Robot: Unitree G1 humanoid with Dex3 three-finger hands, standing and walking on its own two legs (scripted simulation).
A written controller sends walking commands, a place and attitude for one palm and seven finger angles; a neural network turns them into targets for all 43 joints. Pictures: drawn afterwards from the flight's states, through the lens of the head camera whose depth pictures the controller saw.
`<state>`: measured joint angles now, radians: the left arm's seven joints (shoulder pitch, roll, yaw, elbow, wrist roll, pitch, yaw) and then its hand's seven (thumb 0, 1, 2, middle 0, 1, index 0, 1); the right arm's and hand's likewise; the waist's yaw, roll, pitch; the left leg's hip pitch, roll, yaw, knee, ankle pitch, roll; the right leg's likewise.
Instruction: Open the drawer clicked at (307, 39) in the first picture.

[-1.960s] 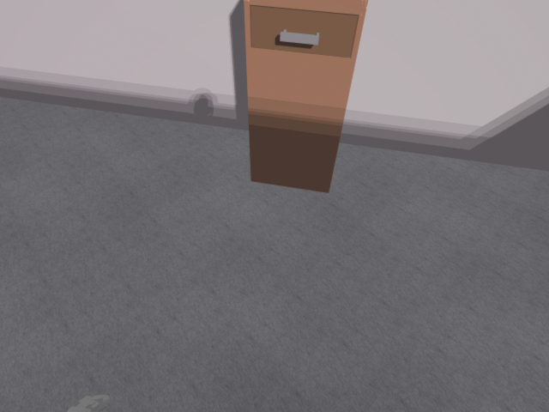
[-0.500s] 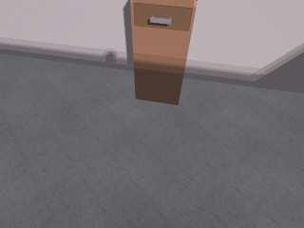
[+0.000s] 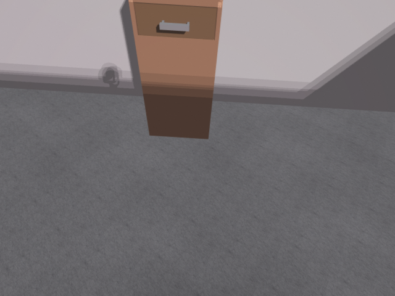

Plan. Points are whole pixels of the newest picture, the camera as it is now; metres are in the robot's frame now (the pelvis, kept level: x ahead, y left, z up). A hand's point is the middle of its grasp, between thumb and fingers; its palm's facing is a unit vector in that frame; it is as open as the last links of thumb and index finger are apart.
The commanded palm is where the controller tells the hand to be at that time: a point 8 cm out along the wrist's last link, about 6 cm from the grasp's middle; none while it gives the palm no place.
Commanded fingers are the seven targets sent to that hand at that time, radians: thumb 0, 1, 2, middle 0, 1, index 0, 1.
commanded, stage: walk to a spot facing it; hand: left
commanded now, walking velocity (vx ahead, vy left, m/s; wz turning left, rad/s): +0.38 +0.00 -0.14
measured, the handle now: (175, 24) +1.22 +0.17 +0.03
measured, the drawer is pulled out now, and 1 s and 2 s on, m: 0.00 0.00 0.00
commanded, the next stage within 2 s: turn to face it in 0.74 s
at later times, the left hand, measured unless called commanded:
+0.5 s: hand out of the picture +0.16 +0.17 -0.18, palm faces +0.07 -0.99 -0.11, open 7.4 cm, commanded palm none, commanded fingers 0.00 0.90 0.90 -0.20 -0.30 -0.20 -0.30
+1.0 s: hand (146, 171) +0.50 +0.19 -0.16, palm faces -0.21 -0.96 -0.18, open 7.4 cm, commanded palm none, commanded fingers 0.00 0.90 0.90 -0.20 -0.30 -0.20 -0.30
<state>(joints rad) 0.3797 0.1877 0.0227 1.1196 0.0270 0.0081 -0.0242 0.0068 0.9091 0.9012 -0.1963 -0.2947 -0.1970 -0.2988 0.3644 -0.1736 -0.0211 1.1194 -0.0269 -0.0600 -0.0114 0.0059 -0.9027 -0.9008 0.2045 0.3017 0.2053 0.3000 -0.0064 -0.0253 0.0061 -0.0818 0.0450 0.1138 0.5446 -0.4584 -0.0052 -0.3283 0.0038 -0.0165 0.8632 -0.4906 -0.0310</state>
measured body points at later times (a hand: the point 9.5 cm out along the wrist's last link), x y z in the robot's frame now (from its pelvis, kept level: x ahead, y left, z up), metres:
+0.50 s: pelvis +0.21 +0.02 +0.00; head +0.22 +0.05 +0.45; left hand +0.16 +0.23 -0.17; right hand +0.31 -0.21 -0.13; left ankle +0.32 +0.12 -0.72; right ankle +0.08 -0.12 -0.72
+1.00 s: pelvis +0.38 +0.03 +0.01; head +0.41 +0.03 +0.46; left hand +0.51 +0.24 -0.14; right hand +0.27 -0.16 -0.14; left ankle +0.33 +0.12 -0.72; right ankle +0.46 -0.11 -0.70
